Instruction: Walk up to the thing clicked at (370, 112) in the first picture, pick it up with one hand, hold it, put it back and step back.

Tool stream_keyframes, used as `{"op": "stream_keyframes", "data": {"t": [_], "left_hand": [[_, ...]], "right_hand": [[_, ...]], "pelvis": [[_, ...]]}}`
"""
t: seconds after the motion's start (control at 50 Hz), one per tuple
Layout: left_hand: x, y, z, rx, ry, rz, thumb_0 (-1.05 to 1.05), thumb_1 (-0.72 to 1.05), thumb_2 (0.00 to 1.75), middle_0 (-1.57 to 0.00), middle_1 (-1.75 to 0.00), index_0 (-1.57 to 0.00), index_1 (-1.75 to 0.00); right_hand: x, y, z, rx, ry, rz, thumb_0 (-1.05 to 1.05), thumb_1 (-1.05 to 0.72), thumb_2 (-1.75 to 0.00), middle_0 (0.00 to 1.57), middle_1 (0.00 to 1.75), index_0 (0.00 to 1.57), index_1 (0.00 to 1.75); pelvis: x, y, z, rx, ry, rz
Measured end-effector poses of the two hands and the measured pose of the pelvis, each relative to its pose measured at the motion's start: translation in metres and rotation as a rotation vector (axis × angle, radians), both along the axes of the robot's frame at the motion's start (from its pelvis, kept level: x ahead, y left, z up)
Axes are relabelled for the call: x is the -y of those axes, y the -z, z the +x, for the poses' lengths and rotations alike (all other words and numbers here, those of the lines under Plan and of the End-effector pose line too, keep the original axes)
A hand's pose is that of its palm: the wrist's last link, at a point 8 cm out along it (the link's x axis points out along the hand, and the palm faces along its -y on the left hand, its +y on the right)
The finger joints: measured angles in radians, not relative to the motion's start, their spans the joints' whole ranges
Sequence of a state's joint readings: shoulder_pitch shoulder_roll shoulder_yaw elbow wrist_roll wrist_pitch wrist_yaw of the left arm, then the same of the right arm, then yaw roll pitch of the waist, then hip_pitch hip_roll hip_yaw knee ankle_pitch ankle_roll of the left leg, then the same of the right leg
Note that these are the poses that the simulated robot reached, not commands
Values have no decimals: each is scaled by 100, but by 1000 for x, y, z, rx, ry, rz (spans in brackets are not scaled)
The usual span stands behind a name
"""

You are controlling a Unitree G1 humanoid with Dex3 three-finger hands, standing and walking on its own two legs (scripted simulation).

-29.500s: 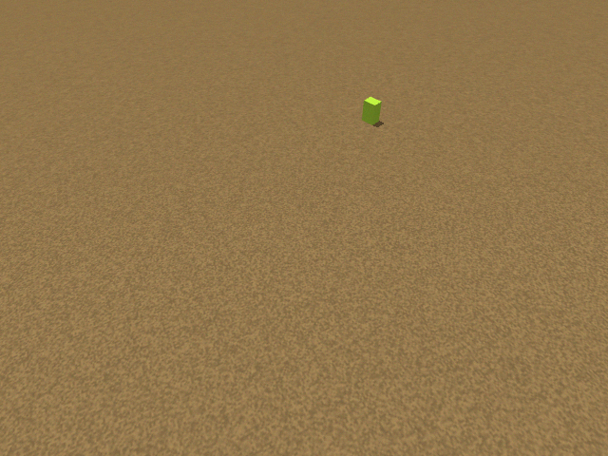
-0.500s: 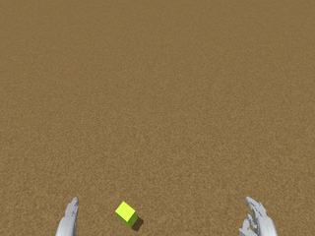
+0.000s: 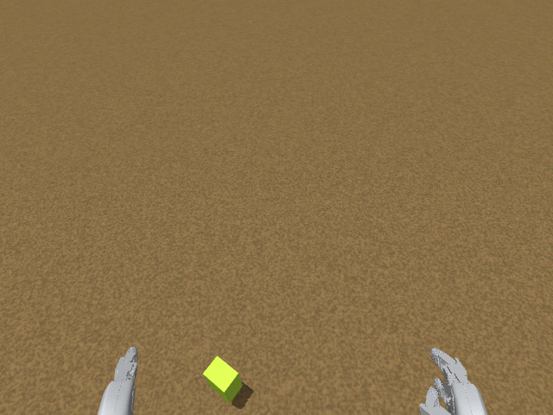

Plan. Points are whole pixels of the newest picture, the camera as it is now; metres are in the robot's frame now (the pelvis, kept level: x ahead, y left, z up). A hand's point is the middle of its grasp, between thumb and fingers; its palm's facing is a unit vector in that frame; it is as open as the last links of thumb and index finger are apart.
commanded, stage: stand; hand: left
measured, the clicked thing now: (223, 380) +0.37 +0.20 -0.66
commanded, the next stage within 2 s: none
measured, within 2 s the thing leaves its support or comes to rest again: neither
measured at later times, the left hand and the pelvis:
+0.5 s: hand out of the picture +0.12 +0.23 -0.11, palm faces -0.02 -0.94 -0.35, open 8.7 cm; pelvis -0.01 +0.00 +0.02, yaw +0 degrees
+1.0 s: hand out of the picture +0.03 +0.25 -0.10, palm faces +0.00 -0.93 -0.36, open 7.4 cm; pelvis -0.01 +0.00 +0.05, yaw +1 degrees
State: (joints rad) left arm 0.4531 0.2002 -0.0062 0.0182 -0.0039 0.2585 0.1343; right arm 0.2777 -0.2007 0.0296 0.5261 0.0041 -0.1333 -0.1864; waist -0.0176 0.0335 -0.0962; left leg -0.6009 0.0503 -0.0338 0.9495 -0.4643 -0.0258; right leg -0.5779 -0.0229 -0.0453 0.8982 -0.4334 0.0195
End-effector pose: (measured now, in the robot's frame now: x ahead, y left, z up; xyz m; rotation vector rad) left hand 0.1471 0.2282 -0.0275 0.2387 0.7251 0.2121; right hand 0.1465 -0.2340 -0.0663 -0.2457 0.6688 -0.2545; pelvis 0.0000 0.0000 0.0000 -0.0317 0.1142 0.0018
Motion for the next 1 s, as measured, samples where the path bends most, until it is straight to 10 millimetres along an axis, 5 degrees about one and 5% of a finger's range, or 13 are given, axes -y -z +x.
{"op": "stream_keyframes", "data": {"t": [0.16,0.26,0.34,0.56,0.76,1.0], "left_hand": [[-2,-3,1,13,3,4,-1,-45,16,-12,-15,-12,-15],[-1,-1,-1,7,3,1,0,-17,43,-16,-23,-17,-23],[-12,18,-2,-29,98,45,0,10,64,-18,-27,-19,-27],[-60,49,-63,-327,16,53,1,76,87,-20,-29,-20,-30],[-67,46,-114,-498,-57,39,1,89,90,-20,-30,-20,-30],[-66,38,-128,-550,-80,38,1,90,90,-20,-30,-20,-30]], "right_hand": [[-1,0,0,-3,-3,1,1,-90,-90,21,30,20,30],[-1,0,-1,-4,-4,2,1,-90,-90,21,30,20,30],[7,14,-7,-176,-132,-37,1,-90,-90,21,30,20,30],[49,12,-59,-429,-48,-39,1,-90,-89,21,30,20,30],[46,11,-90,-552,-19,2,1,-91,-90,21,30,20,30],[42,12,-97,-586,-20,39,1,-91,-89,21,30,20,30]], "pelvis": [[-1,0,-1,2,0,0],[-1,0,-1,0,0,0],[0,-5,-6,57,-4,19],[-4,-26,-5,125,-6,30],[-4,-44,-7,167,-14,31],[-2,-53,-12,186,-17,35]]}}
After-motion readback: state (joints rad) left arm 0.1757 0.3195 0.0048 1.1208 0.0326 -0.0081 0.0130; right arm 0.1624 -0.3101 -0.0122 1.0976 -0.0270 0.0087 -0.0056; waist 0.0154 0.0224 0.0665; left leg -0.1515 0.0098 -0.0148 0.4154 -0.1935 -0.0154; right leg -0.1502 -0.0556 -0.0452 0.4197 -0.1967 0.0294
